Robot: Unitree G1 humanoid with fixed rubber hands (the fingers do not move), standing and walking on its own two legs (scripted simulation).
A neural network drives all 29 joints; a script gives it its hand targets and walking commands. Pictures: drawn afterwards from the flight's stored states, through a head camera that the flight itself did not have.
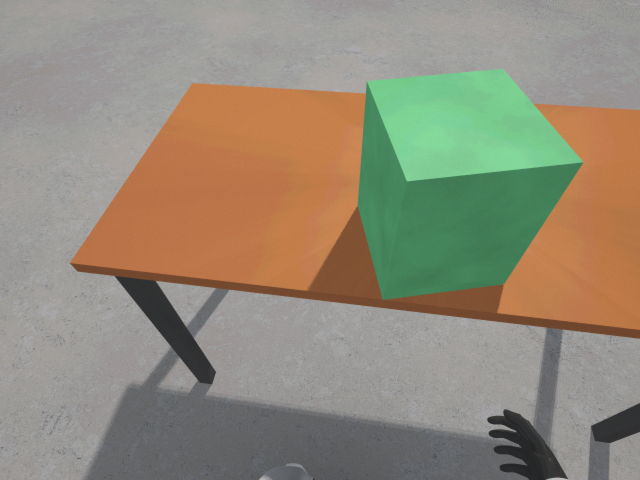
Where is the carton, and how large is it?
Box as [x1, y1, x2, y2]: [358, 69, 583, 299]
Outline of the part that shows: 503,69 367,81 358,193 358,208 383,299 504,283 583,162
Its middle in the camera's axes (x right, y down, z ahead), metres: +0.18 -0.08 +0.58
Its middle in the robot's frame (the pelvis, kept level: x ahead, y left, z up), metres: +0.52 -0.11 +0.06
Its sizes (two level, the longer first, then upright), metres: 0.210 0.200 0.250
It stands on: a table, 0.69 m high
